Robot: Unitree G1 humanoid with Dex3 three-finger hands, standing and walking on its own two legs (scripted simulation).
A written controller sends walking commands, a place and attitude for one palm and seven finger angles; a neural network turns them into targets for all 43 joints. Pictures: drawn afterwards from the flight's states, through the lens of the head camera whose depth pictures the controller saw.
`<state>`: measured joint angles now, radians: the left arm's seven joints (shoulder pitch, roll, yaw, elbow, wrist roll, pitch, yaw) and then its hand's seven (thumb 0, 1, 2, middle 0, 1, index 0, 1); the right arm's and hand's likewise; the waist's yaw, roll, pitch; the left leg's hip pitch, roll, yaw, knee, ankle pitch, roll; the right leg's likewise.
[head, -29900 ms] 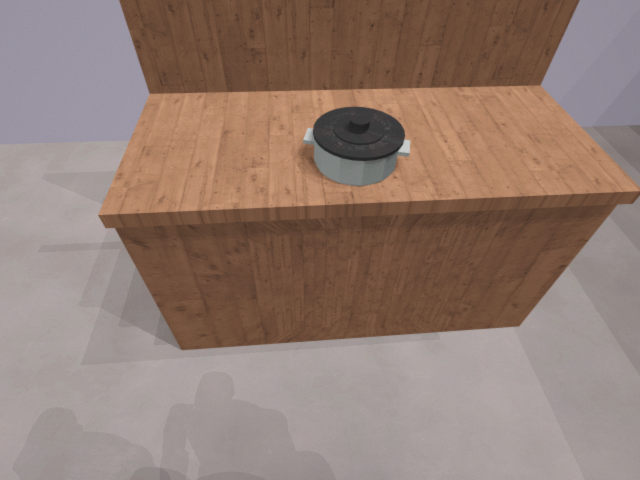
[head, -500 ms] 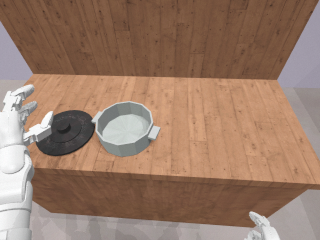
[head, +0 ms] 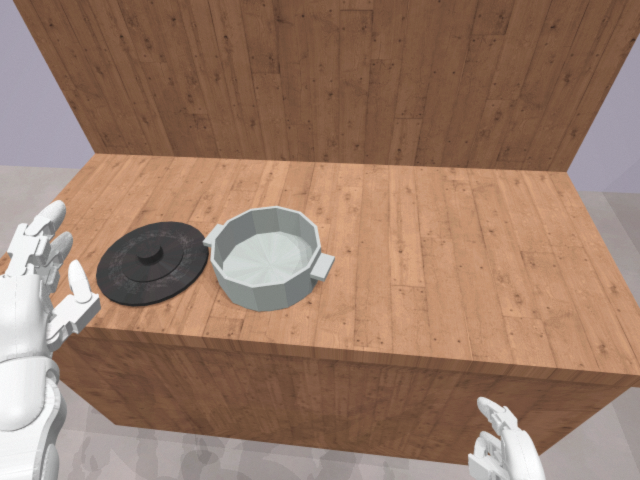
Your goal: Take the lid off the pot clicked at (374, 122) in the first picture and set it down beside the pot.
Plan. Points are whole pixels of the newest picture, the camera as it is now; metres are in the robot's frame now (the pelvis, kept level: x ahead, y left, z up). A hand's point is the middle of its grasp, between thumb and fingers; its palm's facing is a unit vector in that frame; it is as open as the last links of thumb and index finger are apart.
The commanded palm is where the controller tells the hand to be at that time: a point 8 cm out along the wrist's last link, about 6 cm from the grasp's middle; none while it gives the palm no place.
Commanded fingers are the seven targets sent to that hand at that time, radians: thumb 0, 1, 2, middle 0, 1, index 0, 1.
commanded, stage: draw the hand back to the body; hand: left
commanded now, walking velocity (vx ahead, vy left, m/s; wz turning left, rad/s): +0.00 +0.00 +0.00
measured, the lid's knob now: (149, 251) +0.49 +0.40 -0.06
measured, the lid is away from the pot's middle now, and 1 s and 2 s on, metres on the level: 0.23 0.23 0.23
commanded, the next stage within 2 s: step back with the hand held close in 0.54 s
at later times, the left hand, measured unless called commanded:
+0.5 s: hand (73, 364) +0.17 +0.25 +0.15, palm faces +0.39 -0.83 -0.39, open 7.4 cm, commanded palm +0.12 +0.29 +0.17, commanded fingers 0.00 0.90 0.90 -0.20 -0.30 -0.20 -0.30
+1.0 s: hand (74, 381) +0.16 +0.25 +0.13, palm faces +0.22 -0.84 -0.49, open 7.4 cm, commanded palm +0.11 +0.31 +0.17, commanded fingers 0.00 0.90 0.90 -0.20 -0.30 -0.20 -0.30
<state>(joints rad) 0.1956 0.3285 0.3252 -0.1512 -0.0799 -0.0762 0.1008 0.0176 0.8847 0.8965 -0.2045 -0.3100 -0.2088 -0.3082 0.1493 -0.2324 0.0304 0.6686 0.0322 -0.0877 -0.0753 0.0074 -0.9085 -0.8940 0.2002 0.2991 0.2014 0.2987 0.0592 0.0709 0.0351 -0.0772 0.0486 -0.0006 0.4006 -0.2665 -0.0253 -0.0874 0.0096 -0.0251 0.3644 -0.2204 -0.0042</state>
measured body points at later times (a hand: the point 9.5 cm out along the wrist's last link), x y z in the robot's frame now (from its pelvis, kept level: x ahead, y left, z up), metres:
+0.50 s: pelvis +0.00 +0.01 +0.00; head -0.01 -0.01 +0.45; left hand +0.15 +0.29 +0.17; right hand +0.20 -0.20 -0.08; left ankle -0.03 +0.14 -0.74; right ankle -0.01 -0.12 -0.74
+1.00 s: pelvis -0.03 +0.03 -0.01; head +0.01 +0.03 +0.44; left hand +0.15 +0.30 +0.16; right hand +0.14 -0.22 -0.09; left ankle -0.03 +0.14 -0.74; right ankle -0.01 -0.12 -0.74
